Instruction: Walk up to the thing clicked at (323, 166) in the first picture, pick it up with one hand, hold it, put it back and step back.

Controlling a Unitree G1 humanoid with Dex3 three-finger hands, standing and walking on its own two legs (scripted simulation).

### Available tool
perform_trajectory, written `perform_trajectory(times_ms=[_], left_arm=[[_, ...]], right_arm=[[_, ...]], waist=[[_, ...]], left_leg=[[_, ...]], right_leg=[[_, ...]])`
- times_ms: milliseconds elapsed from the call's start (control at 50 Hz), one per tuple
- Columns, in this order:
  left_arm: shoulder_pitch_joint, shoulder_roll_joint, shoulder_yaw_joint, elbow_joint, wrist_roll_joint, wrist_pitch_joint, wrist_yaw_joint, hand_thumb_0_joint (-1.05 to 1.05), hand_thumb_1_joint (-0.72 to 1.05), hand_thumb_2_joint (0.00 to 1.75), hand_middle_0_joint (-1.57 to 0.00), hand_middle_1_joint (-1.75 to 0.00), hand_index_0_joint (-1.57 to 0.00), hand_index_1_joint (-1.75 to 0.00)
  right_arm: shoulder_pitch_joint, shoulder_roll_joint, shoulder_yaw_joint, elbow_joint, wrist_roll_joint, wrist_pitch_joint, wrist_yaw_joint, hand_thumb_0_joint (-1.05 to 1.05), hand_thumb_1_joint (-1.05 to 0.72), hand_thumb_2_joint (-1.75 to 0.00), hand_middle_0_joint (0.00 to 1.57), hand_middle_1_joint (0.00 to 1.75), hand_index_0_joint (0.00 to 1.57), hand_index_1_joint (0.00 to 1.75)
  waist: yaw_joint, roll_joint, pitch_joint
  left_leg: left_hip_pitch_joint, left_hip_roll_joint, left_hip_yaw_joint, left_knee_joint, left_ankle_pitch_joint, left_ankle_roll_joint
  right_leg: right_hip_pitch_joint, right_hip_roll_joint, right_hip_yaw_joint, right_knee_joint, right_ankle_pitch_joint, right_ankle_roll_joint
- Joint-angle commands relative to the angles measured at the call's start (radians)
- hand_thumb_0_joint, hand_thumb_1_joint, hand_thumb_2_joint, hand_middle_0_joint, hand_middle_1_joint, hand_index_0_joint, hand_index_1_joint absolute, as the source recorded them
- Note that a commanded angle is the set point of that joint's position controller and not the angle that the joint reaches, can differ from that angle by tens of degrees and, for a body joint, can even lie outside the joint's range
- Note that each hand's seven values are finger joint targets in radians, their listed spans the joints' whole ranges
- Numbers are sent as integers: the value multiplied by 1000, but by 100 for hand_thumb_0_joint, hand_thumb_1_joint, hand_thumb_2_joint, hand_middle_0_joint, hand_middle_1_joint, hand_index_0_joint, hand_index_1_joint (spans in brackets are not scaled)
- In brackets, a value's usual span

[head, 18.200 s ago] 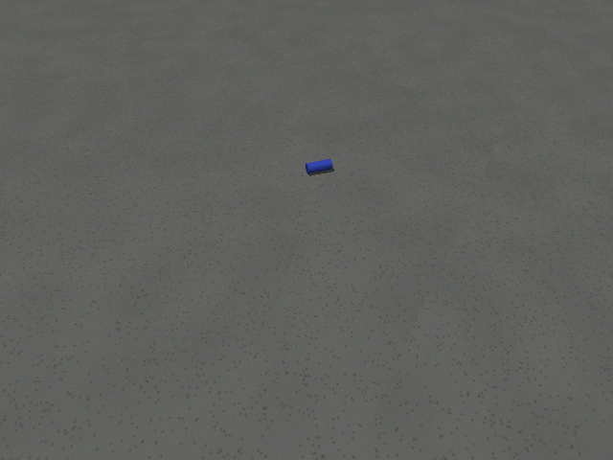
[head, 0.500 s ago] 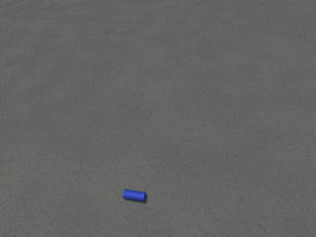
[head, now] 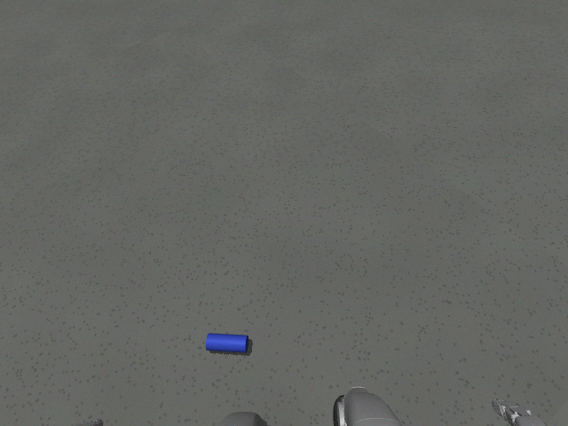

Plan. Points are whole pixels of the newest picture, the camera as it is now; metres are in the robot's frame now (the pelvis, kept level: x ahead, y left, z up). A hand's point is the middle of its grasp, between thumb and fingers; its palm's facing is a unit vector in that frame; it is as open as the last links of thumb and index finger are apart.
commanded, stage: walk up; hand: left
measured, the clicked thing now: (227, 342) +0.42 +0.25 -0.72
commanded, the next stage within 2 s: none
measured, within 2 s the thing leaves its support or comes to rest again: neither
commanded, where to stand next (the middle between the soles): +0.03 +0.02 m, yaw -2 degrees
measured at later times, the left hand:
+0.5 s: hand out of the picture +0.00 +0.31 -0.14, palm faces +0.03 -0.93 -0.36, open 7.4 cm
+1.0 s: hand out of the picture +0.03 +0.27 -0.08, palm faces -0.02 -0.87 -0.50, open 7.4 cm
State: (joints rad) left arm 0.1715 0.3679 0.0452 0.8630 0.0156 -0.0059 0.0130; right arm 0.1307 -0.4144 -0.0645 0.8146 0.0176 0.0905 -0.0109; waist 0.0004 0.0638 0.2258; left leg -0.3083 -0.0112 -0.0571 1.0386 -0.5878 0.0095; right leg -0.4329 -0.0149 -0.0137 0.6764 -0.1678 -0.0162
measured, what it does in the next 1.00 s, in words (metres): steps on the spot: left foot, then right foot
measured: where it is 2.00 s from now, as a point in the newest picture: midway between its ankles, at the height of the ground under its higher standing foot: outside the picture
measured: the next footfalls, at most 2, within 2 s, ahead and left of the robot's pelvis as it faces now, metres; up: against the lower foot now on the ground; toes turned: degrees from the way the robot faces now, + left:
left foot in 0.26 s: -0.05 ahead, +0.16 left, +0.00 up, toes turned +1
right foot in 0.66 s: -0.03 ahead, -0.11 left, +0.00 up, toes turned -3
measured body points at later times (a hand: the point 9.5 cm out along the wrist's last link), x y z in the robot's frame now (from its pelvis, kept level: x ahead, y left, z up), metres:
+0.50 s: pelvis -0.07 +0.03 +0.02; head -0.05 +0.06 +0.46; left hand +0.00 +0.36 -0.12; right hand -0.03 -0.30 -0.08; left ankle -0.09 +0.16 -0.71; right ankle -0.06 -0.12 -0.65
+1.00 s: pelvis -0.01 -0.02 +0.03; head +0.01 -0.06 +0.47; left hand +0.03 +0.31 -0.05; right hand +0.05 -0.32 -0.12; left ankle +0.12 +0.12 -0.67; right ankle -0.07 -0.11 -0.71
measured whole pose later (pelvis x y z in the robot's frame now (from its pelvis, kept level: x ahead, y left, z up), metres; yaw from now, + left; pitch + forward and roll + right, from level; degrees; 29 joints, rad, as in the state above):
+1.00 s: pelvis -0.01 -0.02 +0.03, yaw -1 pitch -5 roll -1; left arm 0.34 0.37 0.04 0.85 0.01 -0.07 0.02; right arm 0.25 -0.41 -0.05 0.84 -0.01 0.04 0.04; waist 0.01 0.13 0.14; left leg -0.51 -0.02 -0.11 0.82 -0.18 0.01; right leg -0.01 0.04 -0.04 0.41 -0.32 -0.04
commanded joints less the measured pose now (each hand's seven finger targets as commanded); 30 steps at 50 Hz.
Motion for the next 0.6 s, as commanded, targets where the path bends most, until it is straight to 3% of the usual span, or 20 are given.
perform_trajectory(times_ms=[0,20,80,140,200,240,260,280,300,320,340,360,380,400,420,460,480,500,540,580], left_arm=[[18,306,89,-119,6,-5,36,0,90,90,-20,-30,-20,-30],[-5,288,90,-124,2,4,40,0,90,90,-20,-30,-20,-30],[7,251,87,-144,14,8,50,0,90,90,-20,-30,-20,-30],[-33,232,87,-156,31,15,42,0,90,90,-20,-30,-20,-30],[-83,282,105,-158,37,41,28,0,90,90,-20,-30,-20,-30],[-57,281,99,-133,14,60,17,0,90,90,-20,-30,-20,-30],[-25,234,84,-129,8,68,14,0,90,90,-20,-30,-20,-30],[-37,179,69,-137,-7,65,17,0,90,90,-20,-30,-20,-30],[-166,272,109,-140,3,52,31,0,90,90,-20,-30,-20,-30],[-174,294,121,-122,4,49,21,0,90,90,-20,-30,-20,-30],[-140,275,114,-97,-3,49,8,0,90,90,-20,-30,-20,-30],[-31,236,100,-59,-21,51,2,0,90,90,-20,-30,-20,-30],[37,233,95,-46,-22,52,-3,0,90,90,-20,-30,-20,-30],[72,233,95,-32,-17,50,-12,0,90,90,-20,-30,-20,-30],[71,227,91,-24,-5,40,-23,0,90,90,-20,-30,-20,-30],[15,259,94,-68,3,11,-47,0,90,90,-20,-30,-20,-30],[10,270,91,-77,6,0,-51,0,90,90,-20,-30,-20,-30],[-20,277,91,-80,10,-10,-56,0,90,90,-20,-30,-20,-30],[-58,265,83,-90,16,-24,-62,0,90,90,-20,-30,-20,-30],[-45,247,75,-77,19,-39,-63,0,90,90,-20,-30,-20,-30]], right_arm=[[174,-190,-72,-46,8,10,-20,0,-90,-90,20,30,20,30],[194,-193,-71,-37,1,10,-16,0,-90,-90,20,30,20,30],[199,-191,-64,-48,-10,10,-12,0,-90,-90,20,30,20,30],[185,-185,-39,-21,-12,-22,-9,0,-90,-90,20,30,20,30],[244,-202,-42,23,-28,-46,-2,0,-90,-90,20,30,20,30],[287,-199,-52,76,-47,-53,4,0,-90,-90,20,30,20,30],[254,-223,-60,71,-62,-56,8,0,-90,-90,20,30,20,30],[180,-301,-65,30,-82,-56,11,0,-90,-90,20,30,20,30],[88,-391,-85,-10,-61,-58,10,0,-90,-90,20,30,20,30],[-5,-355,-72,-21,-64,-73,3,0,-90,-90,20,30,20,30],[-50,-300,-56,-26,-72,-87,-8,0,-90,-90,20,30,20,30],[-96,-251,-40,-31,-78,-100,-15,0,-90,-90,20,30,20,30],[-68,-234,-40,-26,-72,-114,-18,0,-90,-90,20,30,20,30],[-10,-235,-46,-13,-67,-125,-14,0,-90,-90,20,30,20,30],[50,-246,-54,5,-67,-134,-7,0,-90,-90,20,30,20,30],[139,-285,-84,4,-68,-135,13,0,-90,-90,20,30,20,30],[155,-293,-91,-6,-69,-136,16,0,-90,-90,20,30,20,30],[190,-282,-86,-5,-73,-135,18,0,-90,-90,20,30,20,30],[244,-289,-87,-2,-71,-135,20,0,-90,-90,20,30,20,30],[263,-291,-84,-9,-65,-134,24,0,-90,-90,20,30,20,30]], waist=[[-3,-200,-323],[-10,-205,-348],[26,-206,-383],[42,-318,-392],[22,-422,-352],[4,-299,-277],[15,-130,-196],[9,162,-104],[-61,218,-22],[-15,147,56],[20,64,61],[81,17,-1],[88,34,-55],[65,65,-105],[29,116,-153],[-48,217,-211],[-57,225,-214],[-84,182,-199],[-111,150,-167],[-109,153,-147]], left_leg=[[-74,-47,-163,376,1,2],[-95,-61,-151,381,49,-9],[-156,-74,-125,340,94,-41],[-148,-36,-37,-5,48,-53],[-21,21,34,-337,15,-21],[149,-5,58,-536,199,9],[145,23,-60,-578,125,31],[19,267,-442,-733,-46,109],[-321,438,-655,-868,-95,258],[-431,447,-636,-879,-61,294],[-379,363,-444,-773,140,248],[-249,237,-253,-688,281,177],[-136,200,-181,-680,239,130],[-32,188,-189,-712,102,109],[84,187,-210,-738,-4,111],[295,219,-271,-750,-129,162],[340,264,-294,-744,-131,197],[363,273,-285,-741,-101,216],[400,294,-264,-717,16,239],[380,293,-227,-670,189,240]], right_leg=[[162,-304,360,-261,300,-220],[169,-266,284,-256,196,-188],[253,-233,239,-236,38,-193],[322,-201,194,-243,-194,-184],[226,-239,232,-235,-324,-162],[16,-193,202,-151,-354,-106],[-138,-113,165,-1,-405,-67],[-322,53,68,254,-428,-23],[-133,67,150,426,-450,0],[-63,62,230,539,-391,-1],[-57,71,235,579,-312,-6],[-105,108,262,604,-229,-15],[-135,115,229,574,-186,-24],[-136,106,197,518,-168,-16],[-151,93,152,445,-179,7],[-210,68,75,312,-257,36],[-216,38,77,260,-290,42],[-222,35,68,201,-336,44],[-207,12,60,60,-391,26],[-142,13,29,-37,-432,3]])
